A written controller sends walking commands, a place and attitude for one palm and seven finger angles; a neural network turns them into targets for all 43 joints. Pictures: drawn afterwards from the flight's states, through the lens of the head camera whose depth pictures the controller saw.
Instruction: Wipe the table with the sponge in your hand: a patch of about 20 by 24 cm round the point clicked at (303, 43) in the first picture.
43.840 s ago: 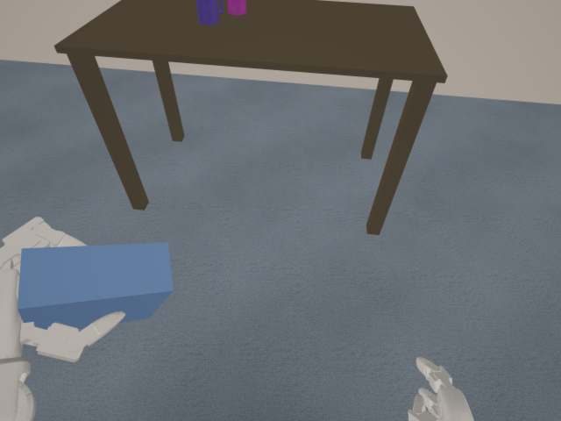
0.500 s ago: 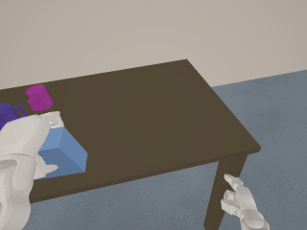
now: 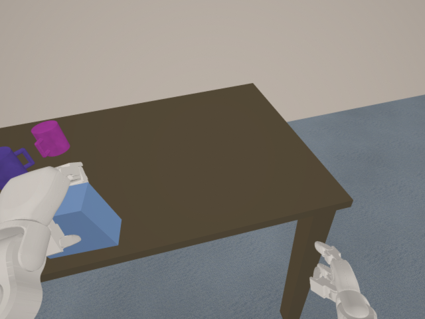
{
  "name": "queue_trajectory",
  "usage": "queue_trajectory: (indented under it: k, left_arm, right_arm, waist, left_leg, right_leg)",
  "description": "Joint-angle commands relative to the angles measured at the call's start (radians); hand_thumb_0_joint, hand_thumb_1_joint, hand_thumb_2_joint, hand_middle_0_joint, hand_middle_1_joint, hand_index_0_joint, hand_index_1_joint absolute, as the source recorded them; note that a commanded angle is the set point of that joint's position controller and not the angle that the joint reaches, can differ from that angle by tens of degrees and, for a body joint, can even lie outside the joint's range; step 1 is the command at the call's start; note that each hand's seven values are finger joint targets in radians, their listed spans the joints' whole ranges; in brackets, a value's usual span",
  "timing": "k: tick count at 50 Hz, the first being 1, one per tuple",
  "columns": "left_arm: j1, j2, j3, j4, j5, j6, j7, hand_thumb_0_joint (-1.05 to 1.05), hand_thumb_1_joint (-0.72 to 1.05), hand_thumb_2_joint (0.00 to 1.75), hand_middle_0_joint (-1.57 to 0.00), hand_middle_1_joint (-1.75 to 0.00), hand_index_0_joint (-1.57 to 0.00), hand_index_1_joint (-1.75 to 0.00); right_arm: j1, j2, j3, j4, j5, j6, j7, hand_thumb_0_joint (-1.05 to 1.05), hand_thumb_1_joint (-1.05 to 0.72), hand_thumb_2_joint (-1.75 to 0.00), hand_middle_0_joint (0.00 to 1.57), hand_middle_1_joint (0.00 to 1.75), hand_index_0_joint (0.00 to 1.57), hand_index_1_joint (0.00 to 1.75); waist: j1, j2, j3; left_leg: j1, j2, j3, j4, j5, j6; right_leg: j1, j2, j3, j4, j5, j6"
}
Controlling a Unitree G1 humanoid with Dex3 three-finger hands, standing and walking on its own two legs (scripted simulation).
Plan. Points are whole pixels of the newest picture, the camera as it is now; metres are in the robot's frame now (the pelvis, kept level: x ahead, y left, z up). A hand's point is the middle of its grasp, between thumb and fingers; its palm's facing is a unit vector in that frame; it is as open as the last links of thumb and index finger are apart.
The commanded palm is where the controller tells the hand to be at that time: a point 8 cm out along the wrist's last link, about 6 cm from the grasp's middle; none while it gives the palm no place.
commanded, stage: step back with the hand held close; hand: left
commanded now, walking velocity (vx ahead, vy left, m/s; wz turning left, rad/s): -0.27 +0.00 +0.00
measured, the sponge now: (74, 228) +0.20 +0.29 +0.12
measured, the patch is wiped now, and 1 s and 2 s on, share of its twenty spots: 1.00 1.00 1.00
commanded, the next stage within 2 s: stop stepping back and stand still in 1.22 s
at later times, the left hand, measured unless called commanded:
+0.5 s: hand (64, 194) +0.20 +0.26 +0.21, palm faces +0.42 -0.79 -0.44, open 9.5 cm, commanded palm +0.13 +0.30 +0.24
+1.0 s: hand (35, 256) +0.11 +0.25 +0.20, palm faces +0.36 -0.85 -0.38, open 9.5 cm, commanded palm +0.04 +0.31 +0.24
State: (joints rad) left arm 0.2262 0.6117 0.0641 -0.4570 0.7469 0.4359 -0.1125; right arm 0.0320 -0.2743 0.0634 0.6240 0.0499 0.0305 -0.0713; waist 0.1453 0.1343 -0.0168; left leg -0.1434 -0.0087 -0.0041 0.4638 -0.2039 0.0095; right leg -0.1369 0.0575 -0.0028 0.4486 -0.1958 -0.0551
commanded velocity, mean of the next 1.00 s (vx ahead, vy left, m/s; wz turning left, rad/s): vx -0.30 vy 0.00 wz -0.02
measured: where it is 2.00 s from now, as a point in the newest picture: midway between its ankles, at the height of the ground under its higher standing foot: outside the picture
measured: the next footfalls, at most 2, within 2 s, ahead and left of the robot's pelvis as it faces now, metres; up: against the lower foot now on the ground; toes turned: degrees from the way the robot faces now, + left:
right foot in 0.74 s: -0.01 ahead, -0.10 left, +0.00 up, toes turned +3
left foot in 0.94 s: -0.03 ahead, +0.13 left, +0.00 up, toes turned +2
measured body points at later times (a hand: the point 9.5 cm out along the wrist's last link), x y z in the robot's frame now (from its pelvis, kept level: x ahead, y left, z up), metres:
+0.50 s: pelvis -0.03 +0.02 -0.02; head -0.02 +0.02 +0.43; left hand +0.17 +0.30 +0.24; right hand +0.10 -0.24 -0.11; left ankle +0.01 +0.11 -0.74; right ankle +0.04 -0.09 -0.74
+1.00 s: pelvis -0.11 +0.02 -0.02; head -0.08 +0.04 +0.43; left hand +0.08 +0.29 +0.22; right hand +0.09 -0.21 -0.08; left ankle -0.07 +0.13 -0.74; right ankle -0.05 -0.11 -0.74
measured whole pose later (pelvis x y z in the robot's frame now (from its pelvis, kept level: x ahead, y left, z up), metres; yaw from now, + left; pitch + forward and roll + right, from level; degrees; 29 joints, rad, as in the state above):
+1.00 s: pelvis -0.11 +0.02 -0.02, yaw +3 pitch +2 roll -1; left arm 0.42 0.43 0.40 -0.70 -0.08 -0.17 0.10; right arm 0.16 -0.21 0.00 0.54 0.02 -0.04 -0.06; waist -0.04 -0.03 0.01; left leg -0.44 0.00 -0.02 0.69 -0.31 0.01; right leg -0.44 0.00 -0.01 0.66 -0.24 0.01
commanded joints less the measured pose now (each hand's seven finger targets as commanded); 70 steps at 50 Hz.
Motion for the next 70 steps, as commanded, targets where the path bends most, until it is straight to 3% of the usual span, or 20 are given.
queue_trajectory:
  k: [1, 3, 6, 8, 14, 20, 23, 30, 34, 37, 42, 46, 48, 51, 56, 63, 65, 66, 67, 70]
  left_arm:
    - [-0.171, 0.113, 0.361, -0.09, -0.767, -0.334, 0.151, 0.0, 0.1, 1.3, -1.2, -1.6, -1.2, -1.6]
    - [-0.137, 0.101, 0.405, -0.236, -0.796, -0.411, 0.187, 0.0, 0.1, 1.3, -1.2, -1.6, -1.2, -1.6]
    - [-0.085, 0.108, 0.458, -0.456, -0.833, -0.52, 0.237, 0.0, 0.1, 1.3, -1.2, -1.6, -1.2, -1.6]
    - [-0.038, 0.129, 0.514, -0.522, -0.844, -0.562, 0.26, 0.0, 0.1, 1.3, -1.2, -1.6, -1.2, -1.6]
    - [0.114, 0.047, 0.54, -0.373, -0.837, -0.598, 0.27, 0.0, 0.1, 1.3, -1.2, -1.6, -1.2, -1.6]
    - [0.15, 0.035, 0.536, -0.274, -0.84, -0.605, 0.269, 0.0, 0.1, 1.3, -1.2, -1.6, -1.2, -1.6]
    - [0.158, 0.062, 0.545, -0.382, -0.834, -0.63, 0.276, 0.0, 0.1, 1.3, -1.2, -1.6, -1.2, -1.6]
    - [0.081, 0.061, 0.57, -0.548, -0.778, -0.673, 0.295, 0.0, 0.1, 1.3, -1.2, -1.6, -1.2, -1.6]
    - [0.017, 0.0, 0.529, -0.356, -0.788, -0.654, 0.284, 0.0, 0.1, 1.3, -1.2, -1.6, -1.2, -1.6]
    - [-0.027, -0.037, 0.472, -0.229, -0.802, -0.642, 0.262, 0.0, 0.1, 1.3, -1.2, -1.6, -1.2, -1.6]
    - [-0.023, -0.038, 0.405, -0.275, -0.823, -0.657, 0.24, 0.0, 0.1, 1.3, -1.2, -1.6, -1.2, -1.6]
    - [0.114, 0.038, 0.506, -0.439, -0.834, -0.673, 0.247, 0.0, 0.1, 1.3, -1.2, -1.6, -1.2, -1.6]
    - [0.135, 0.083, 0.566, -0.532, -0.833, -0.683, 0.26, 0.0, 0.1, 1.3, -1.2, -1.6, -1.2, -1.6]
    - [0.144, 0.059, 0.568, -0.614, -0.833, -0.691, 0.273, 0.0, 0.1, 1.3, -1.2, -1.6, -1.2, -1.6]
    - [0.04, -0.001, 0.536, -0.471, -0.816, -0.668, 0.286, 0.0, 0.1, 1.3, -1.2, -1.6, -1.2, -1.6]
    - [0.012, -0.017, 0.476, -0.335, -0.816, -0.661, 0.26, 0.0, 0.1, 1.3, -1.2, -1.6, -1.2, -1.6]
    - [0.014, -0.004, 0.464, -0.374, -0.821, -0.689, 0.248, 0.0, 0.1, 1.3, -1.2, -1.6, -1.2, -1.6]
    - [0.021, 0.037, 0.475, -0.394, -0.826, -0.707, 0.252, 0.0, 0.1, 1.3, -1.2, -1.6, -1.2, -1.6]
    - [0.067, 0.013, 0.465, -0.379, -0.831, -0.704, 0.241, 0.0, 0.1, 1.3, -1.2, -1.6, -1.2, -1.6]
    - [0.137, 0.03, 0.517, -0.428, -0.845, -0.646, 0.238, 0.0, 0.1, 1.3, -1.2, -1.6, -1.2, -1.6]
  right_arm:
    - [0.045, -0.048, -0.007, -0.264, -0.018, -0.072, -0.006, 0.0, -0.9, -0.9, 0.2, 0.3, 0.2, 0.3]
    - [0.064, -0.044, -0.026, -0.245, -0.019, -0.067, 0.0, 0.0, -0.9, -0.9, 0.2, 0.3, 0.2, 0.3]
    - [0.073, -0.074, -0.031, -0.243, -0.033, -0.075, -0.01, 0.0, -0.9, -0.9, 0.2, 0.3, 0.2, 0.3]
    - [0.058, -0.103, -0.043, -0.248, -0.04, -0.082, -0.009, 0.0, -0.9, -0.9, 0.2, 0.3, 0.2, 0.3]
    - [0.111, -0.079, -0.075, -0.21, -0.03, -0.08, 0.008, 0.0, -0.9, -0.9, 0.2, 0.3, 0.2, 0.3]
    - [0.111, -0.083, -0.101, -0.203, -0.01, -0.089, 0.002, 0.0, -0.9, -0.9, 0.2, 0.3, 0.2, 0.3]
    - [0.097, -0.087, -0.097, -0.206, -0.016, -0.102, 0.0, 0.0, -0.9, -0.9, 0.2, 0.3, 0.2, 0.3]
    - [0.117, -0.093, -0.096, -0.202, -0.055, -0.157, 0.004, 0.0, -0.9, -0.9, 0.2, 0.3, 0.2, 0.3]
    - [0.161, -0.075, -0.099, -0.163, -0.048, -0.172, 0.008, 0.0, -0.9, -0.9, 0.2, 0.3, 0.2, 0.3]
    - [0.135, -0.075, -0.093, -0.159, -0.032, -0.166, 0.008, 0.0, -0.9, -0.9, 0.2, 0.3, 0.2, 0.3]
    - [0.099, -0.06, -0.106, -0.195, -0.002, -0.133, 0.005, 0.0, -0.9, -0.9, 0.2, 0.3, 0.2, 0.3]
    - [0.051, -0.03, -0.084, -0.233, -0.016, -0.109, 0.012, 0.0, -0.9, -0.9, 0.2, 0.3, 0.2, 0.3]
    - [0.039, -0.058, -0.097, -0.245, -0.026, -0.107, 0.005, 0.0, -0.9, -0.9, 0.2, 0.3, 0.2, 0.3]
    - [0.104, -0.033, -0.107, -0.22, -0.055, -0.142, 0.021, 0.0, -0.9, -0.9, 0.2, 0.3, 0.2, 0.3]
    - [0.144, -0.067, -0.14, -0.14, -0.035, -0.208, 0.031, 0.0, -0.9, -0.9, 0.2, 0.3, 0.2, 0.3]
    - [0.085, -0.081, -0.118, -0.184, -0.022, -0.207, 0.026, 0.0, -0.9, -0.9, 0.2, 0.3, 0.2, 0.3]
    - [0.076, -0.048, -0.109, -0.196, -0.016, -0.194, 0.032, 0.0, -0.9, -0.9, 0.2, 0.3, 0.2, 0.3]
    - [0.073, -0.016, -0.101, -0.19, -0.006, -0.193, 0.03, 0.0, -0.9, -0.9, 0.2, 0.3, 0.2, 0.3]
    - [0.07, -0.037, -0.122, -0.194, 0.012, -0.186, 0.027, 0.0, -0.9, -0.9, 0.2, 0.3, 0.2, 0.3]
    - [0.04, 0.005, -0.088, -0.231, 0.008, -0.118, 0.032, 0.0, -0.9, -0.9, 0.2, 0.3, 0.2, 0.3]
  waist:
    - [-0.116, -0.402, 0.022]
    - [-0.122, -0.38, -0.028]
    - [-0.137, -0.026, -0.167]
    - [-0.121, 0.171, -0.14]
    - [-0.139, -0.053, -0.197]
    - [-0.157, -0.191, -0.156]
    - [-0.157, -0.141, -0.144]
    - [-0.143, 0.14, -0.127]
    - [-0.144, 0.038, -0.106]
    - [-0.15, -0.071, -0.066]
    - [-0.171, -0.271, -0.116]
    - [-0.159, -0.237, -0.111]
    - [-0.148, -0.102, -0.128]
    - [-0.144, 0.181, -0.272]
    - [-0.145, 0.1, -0.25]
    - [-0.143, 0.089, -0.118]
    - [-0.134, -0.144, -0.107]
    - [-0.133, -0.383, -0.108]
    - [-0.133, -0.455, -0.112]
    - [-0.185, -0.307, -0.11]
  left_leg:
    - [-0.017, -0.016, -0.059, 0.153, -0.204, 0.048]
    - [0.009, -0.013, -0.064, 0.236, -0.179, 0.036]
    - [-0.036, 0.046, -0.086, 0.13, -0.043, 0.032]
    - [-0.144, 0.119, -0.2, -0.008, -0.014, 0.051]
    - [-0.183, 0.151, -0.209, 0.055, 0.298, 0.039]
    - [-0.243, 0.115, -0.172, 0.105, -0.043, 0.032]
    - [-0.258, 0.104, -0.172, 0.097, -0.165, 0.039]
    - [-0.498, 0.239, -0.355, -0.195, -0.34, 0.12]
    - [-0.326, 0.23, -0.302, -0.099, -0.091, 0.106]
    - [-0.25, 0.173, -0.244, 0.049, -0.037, 0.06]
    - [-0.153, 0.049, -0.076, 0.406, -0.118, -0.006]
    - [-0.227, 0.077, -0.074, 0.25, -0.097, 0.001]
    - [-0.205, 0.149, -0.146, 0.048, 0.119, 0.033]
    - [0.008, 0.338, -0.301, -0.028, 0.726, 0.122]
    - [0.033, 0.314, -0.154, -0.011, 0.563, 0.1]
    - [-0.266, 0.217, -0.14, -0.06, -0.2, 0.035]
    - [-0.265, 0.097, -0.031, 0.286, -0.284, -0.027]
    - [-0.308, -0.005, 0.069, 0.663, -0.303, -0.074]
    - [-0.328, 0.004, -0.018, 0.932, -0.311, -0.06]
    - [-0.302, 0.078, -0.077, 0.912, -0.182, -0.035]
  right_leg:
    - [-0.328, -0.129, 0.201, -0.266, -0.274, -0.023]
    - [-0.357, -0.199, 0.262, -0.262, -0.259, -0.046]
    - [-0.192, -0.245, 0.2, -0.064, 0.088, -0.052]
    - [-0.125, -0.168, 0.142, 0.052, 0.133, -0.018]
    - [-0.068, -0.143, 0.08, 0.104, 0.252, 0.017]
    - [-0.152, -0.211, 0.135, 0.035, 0.188, 0.003]
    - [-0.202, -0.231, 0.157, 0.021, 0.068, -0.013]
    - [-0.062, -0.039, 0.041, 0.344, -0.115, 0.058]
    - [-0.165, -0.034, 0.041, 0.234, -0.179, 0.054]
    - [-0.185, -0.087, 0.075, -0.036, 0.024, 0.031]
    - [-0.313, -0.345, 0.229, -0.062, 0.33, -0.078]
    - [-0.243, -0.326, 0.175, 0.036, 0.429, -0.047]
    - [-0.24, -0.223, 0.104, 0.148, 0.347, 0.014]
    - [-0.39, -0.052, 0.052, 0.485, -0.31, 0.078]
    - [-0.368, -0.048, 0.065, 0.494, -0.285, 0.087]
    - [-0.081, -0.026, -0.039, 0.06, -0.075, 0.064]
    - [-0.147, -0.155, 0.034, -0.144, 0.049, -0.004]
    - [-0.217, -0.353, 0.202, -0.203, 0.208, -0.095]
    - [-0.319, -0.434, 0.246, -0.203, 0.265, -0.131]
    - [-0.364, -0.352, 0.116, -0.07, 0.172, -0.087]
